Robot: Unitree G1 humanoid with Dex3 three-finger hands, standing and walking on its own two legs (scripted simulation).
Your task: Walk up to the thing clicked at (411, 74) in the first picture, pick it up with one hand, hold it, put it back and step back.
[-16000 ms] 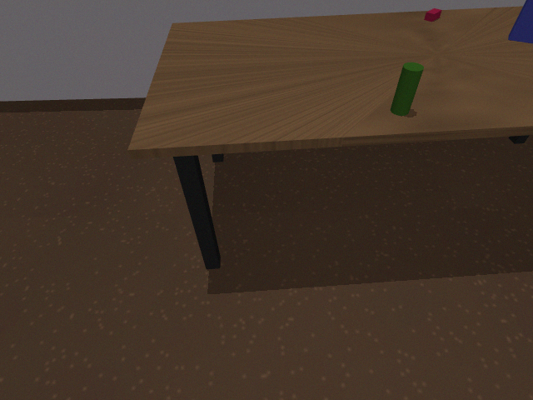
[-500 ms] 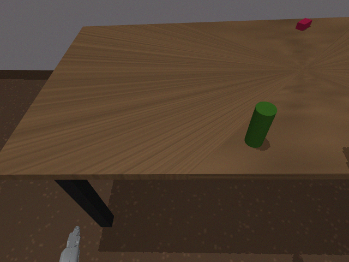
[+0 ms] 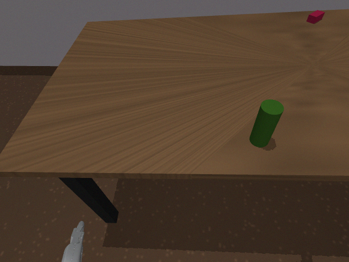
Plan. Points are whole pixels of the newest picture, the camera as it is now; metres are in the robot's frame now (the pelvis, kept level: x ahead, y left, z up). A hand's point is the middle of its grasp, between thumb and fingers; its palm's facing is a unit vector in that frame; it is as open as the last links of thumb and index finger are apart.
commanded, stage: go down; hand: right
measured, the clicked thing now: (264, 124) +0.47 -0.19 +0.03
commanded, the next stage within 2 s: approach in 1.02 s
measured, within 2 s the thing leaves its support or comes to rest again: neither
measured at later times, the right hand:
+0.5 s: hand out of the picture +0.39 -0.38 +0.14, palm faces +0.18 +0.98 +0.01, open 17.4 cm
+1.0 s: hand out of the picture +0.39 -0.38 +0.14, palm faces +0.19 +0.98 +0.01, open 17.5 cm
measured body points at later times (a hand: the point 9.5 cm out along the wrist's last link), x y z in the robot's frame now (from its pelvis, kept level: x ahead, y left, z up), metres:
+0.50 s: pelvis +0.00 +0.00 -0.01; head +0.06 -0.03 +0.44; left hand +0.14 +0.26 -0.08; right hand +0.38 -0.43 +0.14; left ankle +0.02 +0.11 -0.73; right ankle -0.02 -0.10 -0.73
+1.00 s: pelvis +0.00 +0.00 -0.01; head +0.05 -0.03 +0.44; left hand +0.14 +0.26 -0.07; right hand +0.37 -0.43 +0.14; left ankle +0.02 +0.11 -0.73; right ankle -0.02 -0.10 -0.73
